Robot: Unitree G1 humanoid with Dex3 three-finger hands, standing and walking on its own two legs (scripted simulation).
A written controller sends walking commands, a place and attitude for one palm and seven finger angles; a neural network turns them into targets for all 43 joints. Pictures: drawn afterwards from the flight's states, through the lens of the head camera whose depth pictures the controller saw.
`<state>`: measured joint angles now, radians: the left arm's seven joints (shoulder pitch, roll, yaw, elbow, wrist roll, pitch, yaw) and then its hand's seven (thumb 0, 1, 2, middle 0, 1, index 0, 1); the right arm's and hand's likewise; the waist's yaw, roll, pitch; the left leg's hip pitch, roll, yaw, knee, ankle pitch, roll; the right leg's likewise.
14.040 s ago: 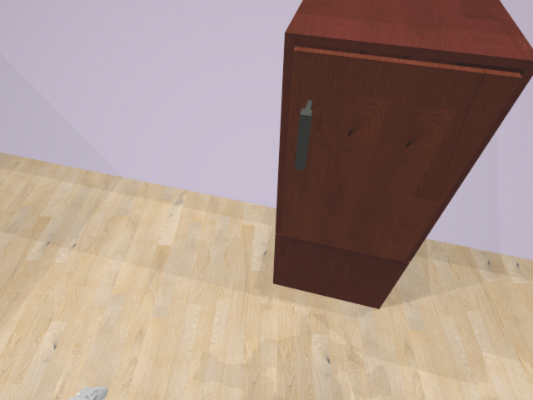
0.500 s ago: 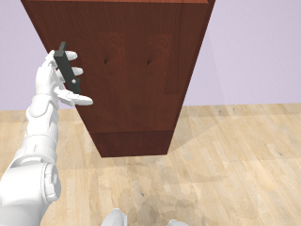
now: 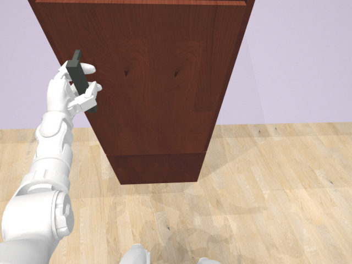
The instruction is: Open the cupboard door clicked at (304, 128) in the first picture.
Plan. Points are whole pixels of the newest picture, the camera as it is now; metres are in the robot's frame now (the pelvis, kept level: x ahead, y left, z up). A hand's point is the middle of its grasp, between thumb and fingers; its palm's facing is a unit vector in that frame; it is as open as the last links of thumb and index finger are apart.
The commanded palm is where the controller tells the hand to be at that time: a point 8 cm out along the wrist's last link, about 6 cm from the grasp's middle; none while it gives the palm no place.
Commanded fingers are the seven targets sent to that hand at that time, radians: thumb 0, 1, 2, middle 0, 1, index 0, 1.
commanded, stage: close the thumb around the handle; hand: left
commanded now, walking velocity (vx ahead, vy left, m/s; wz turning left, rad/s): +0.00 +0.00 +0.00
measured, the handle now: (85, 82) +0.52 +0.20 +0.10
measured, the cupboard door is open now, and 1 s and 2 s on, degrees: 0 29 39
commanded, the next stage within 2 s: pull the door open along its arc in 0.10 s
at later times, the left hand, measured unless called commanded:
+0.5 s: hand (90, 106) +0.44 +0.18 +0.11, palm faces +0.01 -1.00 +0.01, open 5.8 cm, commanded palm +0.38 +0.23 +0.10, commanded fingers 0.00 0.90 0.90 -0.40 -1.35 -0.40 -1.35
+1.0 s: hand (120, 158) +0.31 +0.10 +0.11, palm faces +0.44 -0.90 +0.03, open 5.8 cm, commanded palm +0.25 +0.12 +0.10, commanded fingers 0.00 0.90 0.90 -0.40 -1.35 -0.40 -1.35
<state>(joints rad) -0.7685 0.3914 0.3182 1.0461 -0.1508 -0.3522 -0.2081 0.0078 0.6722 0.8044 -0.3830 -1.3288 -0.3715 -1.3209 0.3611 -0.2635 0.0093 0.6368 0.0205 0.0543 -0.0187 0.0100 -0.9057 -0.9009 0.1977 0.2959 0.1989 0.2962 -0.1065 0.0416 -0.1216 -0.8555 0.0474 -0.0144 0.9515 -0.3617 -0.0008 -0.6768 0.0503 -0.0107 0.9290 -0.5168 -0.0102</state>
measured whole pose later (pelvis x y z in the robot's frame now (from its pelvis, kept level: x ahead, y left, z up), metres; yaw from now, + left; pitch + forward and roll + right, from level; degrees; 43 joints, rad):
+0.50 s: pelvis +0.01 +0.00 +0.01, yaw -1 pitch +14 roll -2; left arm -0.54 0.34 0.31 0.80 -0.21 -0.32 -0.22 0.01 0.73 0.77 -0.37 -1.35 -0.36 -1.34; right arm 0.38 -0.26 0.00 0.60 0.03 0.07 -0.01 0.01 -0.91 -0.90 0.20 0.30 0.20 0.30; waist -0.09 0.05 -0.14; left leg -0.78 0.06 0.01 0.91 -0.36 0.00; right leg -0.62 0.05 0.02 0.89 -0.51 -0.01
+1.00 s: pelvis +0.01 -0.01 +0.01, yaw +3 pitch +7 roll -1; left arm 0.07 -0.10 -0.14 0.02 0.04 -0.08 0.52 0.00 0.71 0.80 -0.32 -1.35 -0.36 -1.32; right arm 0.17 -0.18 0.02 0.50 -0.04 0.08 0.03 0.01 -0.91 -0.90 0.20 0.30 0.20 0.30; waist 0.01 0.05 -0.13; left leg -0.63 0.01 -0.03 0.86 -0.35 -0.01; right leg -0.44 0.02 -0.03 0.86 -0.53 -0.02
